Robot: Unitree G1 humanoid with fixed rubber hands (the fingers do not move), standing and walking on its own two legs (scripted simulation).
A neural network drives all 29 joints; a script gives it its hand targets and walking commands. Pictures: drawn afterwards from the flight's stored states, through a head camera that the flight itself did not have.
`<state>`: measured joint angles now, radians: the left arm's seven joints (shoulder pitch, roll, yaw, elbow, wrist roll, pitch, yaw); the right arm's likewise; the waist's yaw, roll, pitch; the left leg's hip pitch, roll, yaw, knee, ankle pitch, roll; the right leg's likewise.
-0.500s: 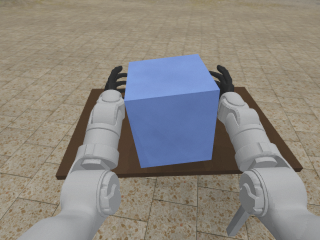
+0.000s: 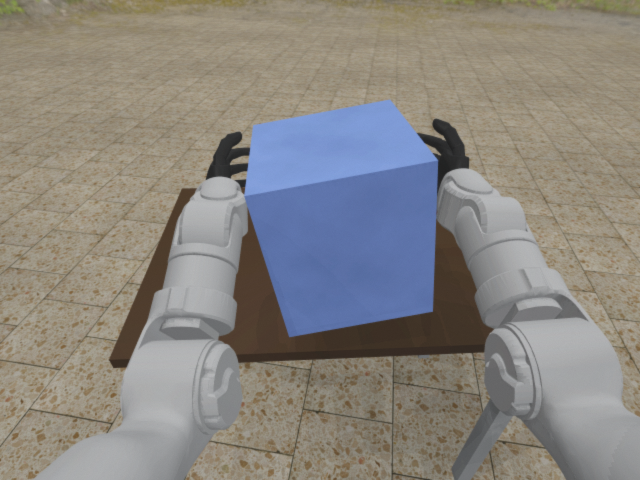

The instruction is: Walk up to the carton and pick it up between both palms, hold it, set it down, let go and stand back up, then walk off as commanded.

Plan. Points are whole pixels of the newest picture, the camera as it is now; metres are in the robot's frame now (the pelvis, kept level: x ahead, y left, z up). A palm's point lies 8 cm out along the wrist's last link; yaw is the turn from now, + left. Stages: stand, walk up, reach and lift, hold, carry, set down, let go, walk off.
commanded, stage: reach and lift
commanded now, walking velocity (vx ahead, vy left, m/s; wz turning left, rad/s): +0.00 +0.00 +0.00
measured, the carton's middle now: (340, 216) +0.41 -0.01 +0.18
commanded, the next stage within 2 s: hold in 0.44 s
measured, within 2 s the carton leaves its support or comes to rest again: neither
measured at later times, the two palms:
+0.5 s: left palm (220, 180) +0.40 +0.14 +0.24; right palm (453, 169) +0.41 -0.14 +0.26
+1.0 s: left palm (216, 168) +0.39 +0.14 +0.26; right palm (462, 154) +0.39 -0.14 +0.28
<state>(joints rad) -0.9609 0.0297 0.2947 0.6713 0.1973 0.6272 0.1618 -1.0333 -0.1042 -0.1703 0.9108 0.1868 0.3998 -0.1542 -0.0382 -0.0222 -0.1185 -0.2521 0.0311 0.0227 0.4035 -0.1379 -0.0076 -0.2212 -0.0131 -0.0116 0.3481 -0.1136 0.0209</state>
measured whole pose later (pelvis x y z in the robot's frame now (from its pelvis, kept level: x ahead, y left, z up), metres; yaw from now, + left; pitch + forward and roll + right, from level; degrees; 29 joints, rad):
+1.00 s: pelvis +0.00 +0.00 +0.00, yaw +0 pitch -1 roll -1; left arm -1.00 0.04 0.29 0.60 0.17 0.78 0.15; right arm -1.09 -0.14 -0.13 0.85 0.28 0.56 -0.21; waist -0.04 -0.01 -0.17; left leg -0.25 0.03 0.02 0.40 -0.14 -0.01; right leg -0.22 -0.01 -0.01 0.35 -0.11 0.02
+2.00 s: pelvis +0.00 +0.00 +0.00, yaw +0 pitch -1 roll -1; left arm -1.01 0.05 0.29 0.59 0.17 0.82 0.13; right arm -1.11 -0.15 -0.12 0.83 0.30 0.62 -0.24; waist -0.04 -0.01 -0.18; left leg -0.25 0.03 0.02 0.40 -0.14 -0.01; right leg -0.22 -0.01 -0.01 0.35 -0.11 0.02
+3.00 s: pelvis +0.00 +0.00 +0.00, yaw +0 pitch -1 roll -1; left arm -1.01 0.06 0.29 0.59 0.17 0.82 0.13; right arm -1.11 -0.15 -0.12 0.82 0.31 0.64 -0.25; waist -0.04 -0.01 -0.19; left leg -0.25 0.03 0.02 0.40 -0.14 -0.01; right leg -0.22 -0.01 -0.01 0.35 -0.11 0.02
